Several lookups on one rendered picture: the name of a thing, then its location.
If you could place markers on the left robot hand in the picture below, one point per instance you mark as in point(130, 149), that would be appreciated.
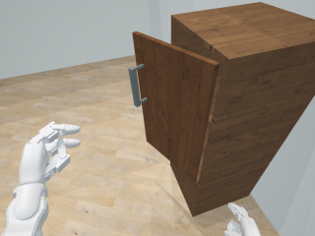
point(36, 153)

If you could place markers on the left robot forearm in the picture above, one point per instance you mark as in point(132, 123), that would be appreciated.
point(28, 210)

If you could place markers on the cupboard door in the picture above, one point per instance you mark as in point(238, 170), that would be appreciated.
point(179, 85)

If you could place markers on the handle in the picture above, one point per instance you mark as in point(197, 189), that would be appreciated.
point(134, 84)

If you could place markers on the right robot hand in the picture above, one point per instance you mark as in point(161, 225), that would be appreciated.
point(247, 226)

